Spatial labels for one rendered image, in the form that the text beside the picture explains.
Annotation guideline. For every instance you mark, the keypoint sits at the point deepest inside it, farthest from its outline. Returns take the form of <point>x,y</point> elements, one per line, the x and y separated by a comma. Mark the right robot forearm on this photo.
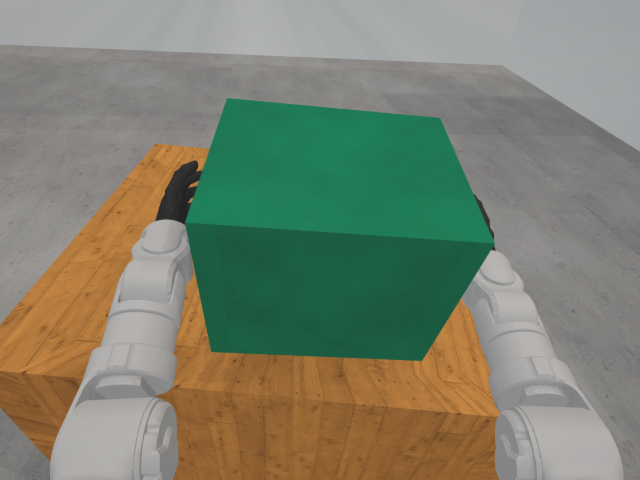
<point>523,365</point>

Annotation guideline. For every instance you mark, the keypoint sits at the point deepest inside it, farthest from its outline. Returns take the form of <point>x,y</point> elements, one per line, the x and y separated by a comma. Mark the carton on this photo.
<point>330,232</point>

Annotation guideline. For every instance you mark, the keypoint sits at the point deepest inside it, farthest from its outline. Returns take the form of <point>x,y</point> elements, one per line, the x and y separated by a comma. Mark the pedestal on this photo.
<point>247,416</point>

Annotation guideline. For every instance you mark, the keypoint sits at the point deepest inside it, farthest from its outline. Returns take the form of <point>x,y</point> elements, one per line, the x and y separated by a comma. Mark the right robot hand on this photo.
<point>485,217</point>

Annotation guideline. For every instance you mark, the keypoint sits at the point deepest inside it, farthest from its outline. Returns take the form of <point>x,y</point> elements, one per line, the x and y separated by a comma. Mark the left robot upper arm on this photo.
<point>118,439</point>

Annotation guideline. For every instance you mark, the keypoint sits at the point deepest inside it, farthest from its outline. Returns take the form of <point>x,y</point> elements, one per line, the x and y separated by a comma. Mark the left robot forearm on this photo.
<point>136,356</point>

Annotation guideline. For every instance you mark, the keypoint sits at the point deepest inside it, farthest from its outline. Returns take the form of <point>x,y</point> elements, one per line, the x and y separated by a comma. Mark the left robot hand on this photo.
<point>174,204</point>

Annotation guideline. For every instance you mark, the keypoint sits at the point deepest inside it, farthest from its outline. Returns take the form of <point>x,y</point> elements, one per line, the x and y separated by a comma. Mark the right robot upper arm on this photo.
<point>553,443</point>

